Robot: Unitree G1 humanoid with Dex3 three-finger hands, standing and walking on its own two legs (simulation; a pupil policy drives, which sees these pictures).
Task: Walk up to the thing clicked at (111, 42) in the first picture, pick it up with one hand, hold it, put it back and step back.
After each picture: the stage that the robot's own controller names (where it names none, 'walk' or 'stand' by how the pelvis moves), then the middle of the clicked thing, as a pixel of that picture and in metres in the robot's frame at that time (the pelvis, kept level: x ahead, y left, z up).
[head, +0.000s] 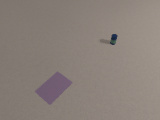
stand; (113, 39) +1.41 -0.32 -0.72
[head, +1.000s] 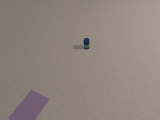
walk; (86, 43) +1.31 +0.05 -0.70
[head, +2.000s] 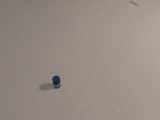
walk; (56, 82) +0.77 +0.27 -0.71
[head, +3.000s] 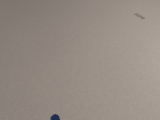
walk; out of the picture +0.44 +0.20 -0.70
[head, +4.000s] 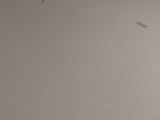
stand; out of the picture +0.34 +0.20 -0.72
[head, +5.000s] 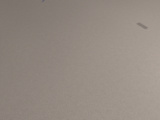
stand; out of the picture +0.33 +0.18 -0.73
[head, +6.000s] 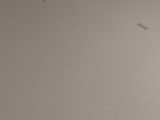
stand; out of the picture +0.33 +0.19 -0.73
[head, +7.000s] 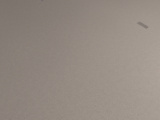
stand; out of the picture +0.32 +0.19 -0.73
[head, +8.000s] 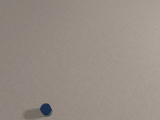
go down; (46, 110) +0.36 +0.20 -0.62
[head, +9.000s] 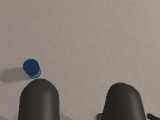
go down; (32, 69) +0.40 +0.23 -0.31
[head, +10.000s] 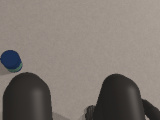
close in; (12, 62) +0.40 +0.25 -0.26
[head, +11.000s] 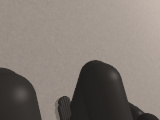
close; out of the picture +0.39 +0.27 -0.21
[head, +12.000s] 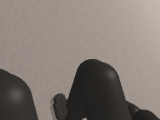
close; out of the picture +0.38 +0.28 -0.22
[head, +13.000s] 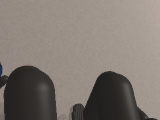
lift; out of the picture +0.31 +0.27 -0.16
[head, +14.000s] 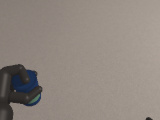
lift; (28, 88) +0.31 +0.18 +0.01
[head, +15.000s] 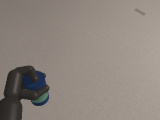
hold; (37, 89) +0.33 +0.17 +0.00
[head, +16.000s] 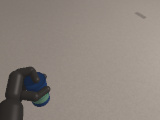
hold; (38, 90) +0.32 +0.17 +0.00
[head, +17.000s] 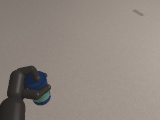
crouch; (39, 88) +0.33 +0.16 -0.01
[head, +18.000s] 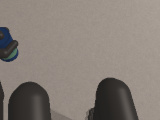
lower; (3, 45) +0.45 +0.23 -0.09
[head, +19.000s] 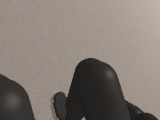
lower; out of the picture +0.41 +0.30 -0.21
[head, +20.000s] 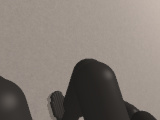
lower; out of the picture +0.41 +0.30 -0.22
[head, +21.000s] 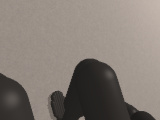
lower; out of the picture +0.40 +0.30 -0.22
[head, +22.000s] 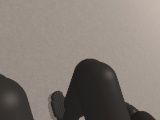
lower; out of the picture +0.40 +0.30 -0.22
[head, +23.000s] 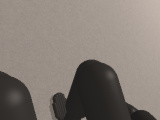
open; out of the picture +0.39 +0.28 -0.22
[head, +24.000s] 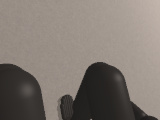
stand; out of the picture +0.39 +0.26 -0.23
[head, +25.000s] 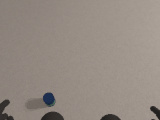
walk; (49, 99) +0.39 +0.19 -0.54
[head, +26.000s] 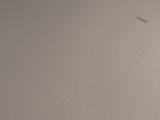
stand; out of the picture +0.35 +0.18 -0.67
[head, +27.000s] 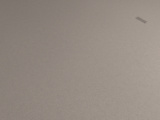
stand; out of the picture +0.36 +0.18 -0.67
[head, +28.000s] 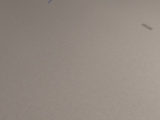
stand; out of the picture +0.37 +0.17 -0.72
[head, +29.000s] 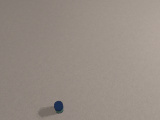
walk; (58, 107) +0.42 +0.15 -0.70
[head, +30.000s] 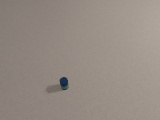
walk; (64, 83) +0.66 +0.17 -0.70
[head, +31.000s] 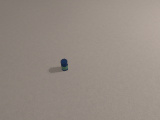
stand; (64, 65) +0.97 +0.23 -0.70
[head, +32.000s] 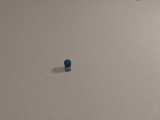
stand; (67, 65) +0.98 +0.18 -0.72
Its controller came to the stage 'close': yes
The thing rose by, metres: 0.71
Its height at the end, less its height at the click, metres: +0.00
